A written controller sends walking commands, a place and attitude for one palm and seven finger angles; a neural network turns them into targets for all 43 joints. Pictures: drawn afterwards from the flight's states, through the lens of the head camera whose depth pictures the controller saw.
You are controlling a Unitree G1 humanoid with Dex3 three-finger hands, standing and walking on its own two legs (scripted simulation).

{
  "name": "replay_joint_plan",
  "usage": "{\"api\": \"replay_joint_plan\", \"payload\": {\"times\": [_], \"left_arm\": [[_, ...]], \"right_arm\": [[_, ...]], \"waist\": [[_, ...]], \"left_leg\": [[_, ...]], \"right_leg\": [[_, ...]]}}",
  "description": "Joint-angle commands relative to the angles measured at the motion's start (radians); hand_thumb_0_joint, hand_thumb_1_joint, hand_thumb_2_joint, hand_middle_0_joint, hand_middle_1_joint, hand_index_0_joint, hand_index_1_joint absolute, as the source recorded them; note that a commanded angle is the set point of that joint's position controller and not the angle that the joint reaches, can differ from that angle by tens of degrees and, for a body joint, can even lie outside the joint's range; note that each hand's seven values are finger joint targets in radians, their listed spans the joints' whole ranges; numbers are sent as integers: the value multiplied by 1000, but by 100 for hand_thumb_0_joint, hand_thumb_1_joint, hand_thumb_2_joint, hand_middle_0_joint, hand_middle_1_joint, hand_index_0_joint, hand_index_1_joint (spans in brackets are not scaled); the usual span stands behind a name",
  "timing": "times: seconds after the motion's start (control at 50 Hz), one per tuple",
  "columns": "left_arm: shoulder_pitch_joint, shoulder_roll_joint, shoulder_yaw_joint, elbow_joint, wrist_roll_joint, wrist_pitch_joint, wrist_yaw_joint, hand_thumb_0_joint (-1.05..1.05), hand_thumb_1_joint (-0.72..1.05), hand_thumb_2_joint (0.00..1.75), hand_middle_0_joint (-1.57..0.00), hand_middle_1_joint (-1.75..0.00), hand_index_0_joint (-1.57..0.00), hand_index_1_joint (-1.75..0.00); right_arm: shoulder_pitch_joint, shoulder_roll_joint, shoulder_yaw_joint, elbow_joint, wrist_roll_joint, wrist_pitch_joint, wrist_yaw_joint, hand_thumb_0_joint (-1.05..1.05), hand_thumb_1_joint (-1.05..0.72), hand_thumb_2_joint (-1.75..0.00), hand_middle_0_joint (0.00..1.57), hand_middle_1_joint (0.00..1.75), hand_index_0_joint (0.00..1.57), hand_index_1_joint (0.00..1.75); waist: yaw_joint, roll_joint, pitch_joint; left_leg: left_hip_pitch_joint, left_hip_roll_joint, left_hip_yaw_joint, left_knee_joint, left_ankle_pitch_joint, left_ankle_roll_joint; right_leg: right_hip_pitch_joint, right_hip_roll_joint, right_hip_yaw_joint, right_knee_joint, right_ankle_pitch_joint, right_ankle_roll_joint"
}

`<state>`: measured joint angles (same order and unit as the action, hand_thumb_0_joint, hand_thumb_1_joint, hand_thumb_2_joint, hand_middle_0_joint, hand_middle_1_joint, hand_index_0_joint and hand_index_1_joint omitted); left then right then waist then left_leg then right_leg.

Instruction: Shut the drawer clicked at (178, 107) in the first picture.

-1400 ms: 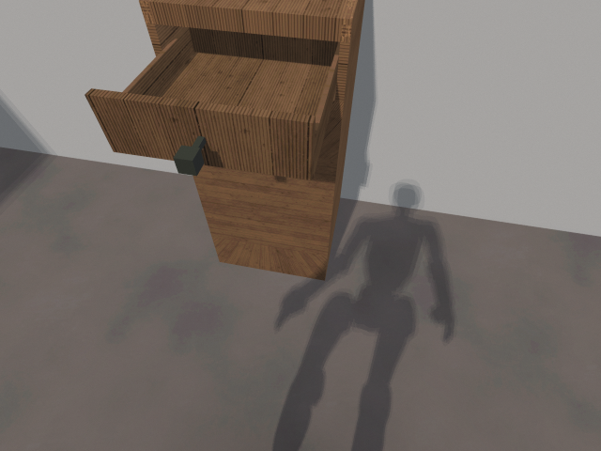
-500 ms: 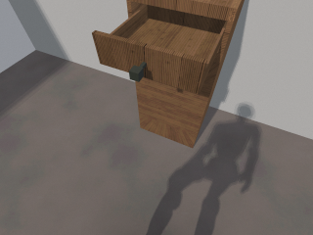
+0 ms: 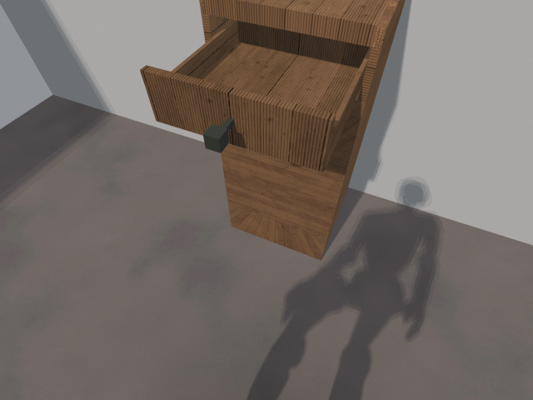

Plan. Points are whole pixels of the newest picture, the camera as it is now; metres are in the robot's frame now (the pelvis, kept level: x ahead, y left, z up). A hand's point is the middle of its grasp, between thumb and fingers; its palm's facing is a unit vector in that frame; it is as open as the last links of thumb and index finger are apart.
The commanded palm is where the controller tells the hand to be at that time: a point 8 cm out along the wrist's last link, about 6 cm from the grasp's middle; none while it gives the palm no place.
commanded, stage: look at it before walking up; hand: left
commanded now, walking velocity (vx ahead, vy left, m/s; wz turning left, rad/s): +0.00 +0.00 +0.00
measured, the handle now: (221, 132) +0.55 +0.11 +0.08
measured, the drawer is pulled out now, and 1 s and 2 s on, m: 0.27 0.27 0.27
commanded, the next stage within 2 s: turn to face it in 0.64 s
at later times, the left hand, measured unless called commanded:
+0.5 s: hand out of the picture +0.04 +0.21 -0.17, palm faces +0.01 -0.97 -0.24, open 7.4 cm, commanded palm none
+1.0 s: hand out of the picture +0.06 +0.23 -0.17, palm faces -0.08 -0.96 -0.29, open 7.4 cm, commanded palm none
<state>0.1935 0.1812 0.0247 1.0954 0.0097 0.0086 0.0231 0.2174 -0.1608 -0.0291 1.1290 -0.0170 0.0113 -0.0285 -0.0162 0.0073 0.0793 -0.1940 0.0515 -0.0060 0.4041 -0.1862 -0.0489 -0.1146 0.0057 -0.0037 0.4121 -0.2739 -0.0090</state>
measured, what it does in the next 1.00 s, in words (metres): stands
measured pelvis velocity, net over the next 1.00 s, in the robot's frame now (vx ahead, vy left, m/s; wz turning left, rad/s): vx -0.01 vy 0.01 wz -0.10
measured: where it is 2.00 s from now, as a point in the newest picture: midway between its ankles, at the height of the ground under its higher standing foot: outside the picture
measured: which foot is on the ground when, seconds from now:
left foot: down 0.00-1.00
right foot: down 0.00-1.00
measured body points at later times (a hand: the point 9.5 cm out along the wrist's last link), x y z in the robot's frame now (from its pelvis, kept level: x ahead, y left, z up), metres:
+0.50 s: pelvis +0.00 +0.00 +0.00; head +0.03 +0.00 +0.45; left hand +0.04 +0.26 -0.15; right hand +0.03 -0.25 -0.15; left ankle +0.02 +0.15 -0.74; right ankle -0.03 -0.11 -0.74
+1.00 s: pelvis -0.01 +0.01 -0.01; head +0.03 +0.00 +0.44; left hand +0.07 +0.28 -0.15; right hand +0.05 -0.27 -0.15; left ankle +0.02 +0.15 -0.74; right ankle -0.03 -0.11 -0.74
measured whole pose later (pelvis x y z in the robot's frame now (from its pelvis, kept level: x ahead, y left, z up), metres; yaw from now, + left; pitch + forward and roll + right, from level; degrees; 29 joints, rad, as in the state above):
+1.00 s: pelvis -0.01 +0.01 -0.01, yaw -5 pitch -1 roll +1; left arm 0.16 0.28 0.05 1.02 0.02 0.06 0.00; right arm 0.12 -0.25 -0.04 1.02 -0.02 0.02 -0.03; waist 0.01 -0.01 0.10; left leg -0.24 0.08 0.08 0.49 -0.23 -0.04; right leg -0.22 0.03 0.09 0.53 -0.30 0.00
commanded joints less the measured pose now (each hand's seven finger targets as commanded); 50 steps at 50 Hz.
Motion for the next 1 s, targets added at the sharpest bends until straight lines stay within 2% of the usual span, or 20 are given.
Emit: {"api": "replay_joint_plan", "payload": {"times": [0.0,0.06,0.14,0.2,0.26,0.28,0.36,0.48,0.52,0.58,0.64,0.68,0.72,0.74,0.78,0.8,0.86,0.9,0.94,0.98], "left_arm": [[58,135,27,-28,-2,-18,12,0,90,90,-20,-30,-20,-30],[58,138,27,-25,-3,-18,12,0,90,90,-20,-30,-20,-30],[56,148,29,-27,-3,-19,11,0,90,90,-20,-30,-20,-30],[50,157,32,-28,-1,-21,11,0,90,90,-20,-30,-20,-30],[45,160,32,-26,-2,-19,9,0,90,90,-20,-30,-20,-30],[42,171,34,-28,0,-20,9,0,90,90,-20,-30,-20,-30],[31,177,33,-27,-1,-20,6,0,90,90,-20,-30,-20,-30],[6,220,40,-37,2,-26,3,0,90,90,-20,-30,-20,-30],[-7,226,39,-35,2,-25,1,0,90,90,-20,-30,-20,-30],[-22,253,44,-42,3,-29,0,0,90,90,-20,-30,-20,-30],[-40,269,43,-44,2,-29,-2,0,90,90,-20,-30,-20,-30],[-53,285,44,-48,3,-31,-4,0,90,90,-20,-30,-20,-30],[-63,293,43,-47,2,-31,-5,0,90,90,-20,-30,-20,-30],[-65,288,43,-49,2,-27,-6,0,90,90,-20,-30,-20,-30],[-37,231,38,-50,2,-11,-3,0,90,90,-20,-30,-20,-30],[-24,216,34,-51,2,-1,-2,0,90,90,-20,-30,-20,-30],[-23,234,48,-91,6,20,-10,0,90,90,-20,-30,-20,-30],[-20,234,55,-118,9,26,-14,0,90,90,-20,-30,-20,-30],[-16,224,60,-145,11,31,-20,0,90,90,-20,-30,-20,-30],[2,203,62,-159,11,35,-24,0,90,90,-20,-30,-20,-30]], "right_arm": [[51,-113,-18,-30,4,-10,-9,0,-90,-90,20,30,20,30],[52,-116,-17,-29,4,-9,-9,0,-90,-90,20,30,20,30],[46,-128,-19,-31,3,-11,-10,0,-90,-90,20,30,20,30],[40,-140,-21,-34,5,-14,-11,0,-90,-90,20,30,20,30],[28,-152,-21,-37,4,-14,-10,0,-90,-90,20,30,20,30],[23,-159,-23,-40,6,-14,-11,0,-90,-90,20,30,20,30],[10,-174,-23,-43,3,-15,-8,0,-90,-90,20,30,20,30],[-25,-216,-29,-53,6,-19,-6,0,-90,-90,20,30,20,30],[-34,-224,-29,-54,3,-19,-5,0,-90,-90,20,30,20,30],[-52,-254,-32,-60,5,-22,-4,0,-90,-90,20,30,20,30],[-70,-269,-33,-61,4,-22,-1,0,-90,-90,20,30,20,30],[-83,-287,-35,-67,5,-23,0,0,-90,-90,20,30,20,30],[-93,-298,-34,-68,3,-24,2,0,-90,-90,20,30,20,30],[-92,-288,-32,-67,2,-23,2,0,-90,-90,20,30,20,30],[-57,-226,-24,-67,2,-14,-2,0,-90,-90,20,30,20,30],[-40,-208,-21,-68,0,-6,-3,0,-90,-90,20,30,20,30],[-37,-238,-37,-108,-2,8,-7,0,-90,-90,20,30,20,30],[-38,-250,-47,-136,-3,10,-10,0,-90,-90,20,30,20,30],[-42,-267,-57,-159,-5,10,-12,0,-90,-90,20,30,20,30],[-56,-283,-65,-180,-5,8,-14,0,-90,-90,20,30,20,30]], "waist": [[8,-9,-46],[7,-18,-43],[8,8,-50],[7,-3,-58],[8,13,-43],[11,-2,-34],[9,3,-41],[12,-2,-48],[9,14,-53],[12,-6,-60],[10,9,-68],[13,-7,-59],[10,11,-72],[10,1,-69],[7,-8,-78],[5,1,-76],[4,7,-53],[6,23,-64],[7,77,-78],[21,140,-91]], "left_leg": [[64,56,-31,-33,171,43],[63,56,-28,-35,171,42],[68,58,-28,-36,172,43],[78,63,-31,-40,181,46],[70,61,-34,-48,159,46],[73,62,-35,-50,156,48],[72,61,-40,-57,141,48],[86,64,-45,-63,149,52],[80,66,-48,-67,139,51],[90,68,-52,-72,152,54],[89,69,-56,-79,141,53],[91,70,-57,-84,145,54],[95,72,-58,-87,142,53],[100,76,-51,-77,155,52],[109,81,-18,-37,172,42],[104,86,-4,-20,161,37],[62,110,1,5,98,48],[61,135,-8,9,79,61],[55,178,-37,-9,63,87],[28,243,-80,-38,61,130]], "right_leg": [[-42,-107,59,-88,247,-25],[-37,-106,60,-88,257,-24],[-31,-105,65,-89,254,-27],[-28,-103,64,-88,258,-28],[-34,-103,66,-95,230,-26],[-43,-100,68,-99,224,-28],[-37,-103,72,-105,204,-26],[-34,-105,75,-115,210,-29],[-26,-107,76,-117,199,-28],[-21,-109,78,-122,209,-30],[-13,-112,81,-127,198,-28],[-18,-111,80,-130,199,-29],[-11,-115,83,-133,192,-28],[-19,-114,91,-123,219,-29],[-45,-113,107,-87,273,-25],[-57,-112,110,-66,281,-23],[-113,-91,130,-1,262,-26],[-146,-70,127,48,250,-25],[-178,-39,111,130,210,-19],[-197,-9,73,260,101,-12]]}}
